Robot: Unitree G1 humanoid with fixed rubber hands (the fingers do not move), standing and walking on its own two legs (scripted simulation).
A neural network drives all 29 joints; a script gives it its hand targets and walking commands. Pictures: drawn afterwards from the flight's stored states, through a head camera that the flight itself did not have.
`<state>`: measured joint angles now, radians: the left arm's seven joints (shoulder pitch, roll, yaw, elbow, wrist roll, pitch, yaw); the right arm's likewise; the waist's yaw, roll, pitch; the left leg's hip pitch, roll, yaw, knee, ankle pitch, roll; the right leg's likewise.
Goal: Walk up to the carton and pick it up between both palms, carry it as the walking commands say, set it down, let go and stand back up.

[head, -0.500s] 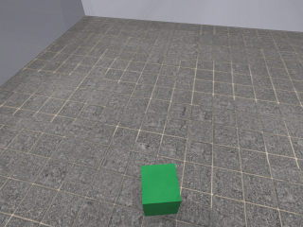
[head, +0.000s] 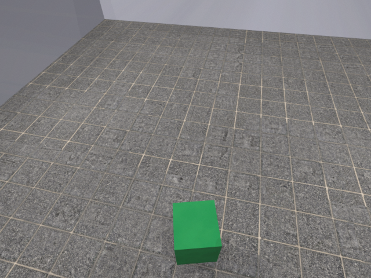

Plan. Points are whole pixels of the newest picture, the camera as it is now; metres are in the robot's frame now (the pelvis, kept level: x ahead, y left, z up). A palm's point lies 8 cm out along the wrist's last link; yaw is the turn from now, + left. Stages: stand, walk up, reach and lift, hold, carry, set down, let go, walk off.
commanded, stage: walk up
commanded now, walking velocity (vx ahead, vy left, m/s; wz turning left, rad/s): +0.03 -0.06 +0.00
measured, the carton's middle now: (195, 233) +0.44 -0.01 -0.65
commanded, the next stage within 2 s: none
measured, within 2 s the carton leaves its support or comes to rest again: neither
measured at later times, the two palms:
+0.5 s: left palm out of the picture -0.02 +0.23 -0.14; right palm out of the picture +0.02 -0.22 -0.15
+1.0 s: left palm out of the picture -0.02 +0.23 -0.14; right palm out of the picture +0.02 -0.22 -0.15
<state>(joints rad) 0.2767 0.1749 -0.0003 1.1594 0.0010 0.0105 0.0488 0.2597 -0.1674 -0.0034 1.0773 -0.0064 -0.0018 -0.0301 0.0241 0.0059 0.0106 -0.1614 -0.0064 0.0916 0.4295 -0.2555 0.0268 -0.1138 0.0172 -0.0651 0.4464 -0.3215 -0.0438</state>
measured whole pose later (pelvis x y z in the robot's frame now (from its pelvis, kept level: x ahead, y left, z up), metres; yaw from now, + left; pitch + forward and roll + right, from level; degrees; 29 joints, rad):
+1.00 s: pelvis +0.00 +0.00 +0.00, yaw +0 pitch -1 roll +1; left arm 0.28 0.17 0.00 1.16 0.00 0.01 0.05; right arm 0.26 -0.17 0.00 1.08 -0.01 0.00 -0.03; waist 0.02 0.01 0.01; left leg -0.16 -0.01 0.09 0.43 -0.26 0.03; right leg -0.11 0.02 -0.07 0.45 -0.32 -0.04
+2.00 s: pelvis +0.00 +0.00 +0.00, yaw +0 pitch -1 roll +1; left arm 0.28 0.17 0.00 1.16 0.00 0.01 0.05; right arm 0.26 -0.17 0.00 1.08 -0.01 0.00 -0.03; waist 0.02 0.01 0.02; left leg -0.16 -0.01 0.09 0.43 -0.26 0.03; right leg -0.11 0.02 -0.07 0.45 -0.32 -0.04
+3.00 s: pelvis +0.00 +0.00 +0.00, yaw +0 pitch -1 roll +1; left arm 0.28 0.17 0.00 1.16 0.00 0.01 0.05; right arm 0.26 -0.17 0.00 1.08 -0.01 0.00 -0.03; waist 0.02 0.01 0.02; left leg -0.16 0.00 0.09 0.43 -0.26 0.03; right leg -0.11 0.02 -0.07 0.45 -0.32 -0.04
